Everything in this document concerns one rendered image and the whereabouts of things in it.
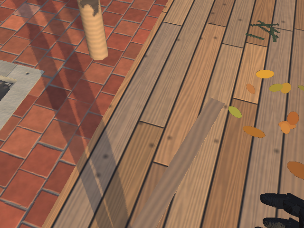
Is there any robot right hand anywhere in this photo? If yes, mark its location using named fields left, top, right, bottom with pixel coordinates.
left=255, top=193, right=304, bottom=228

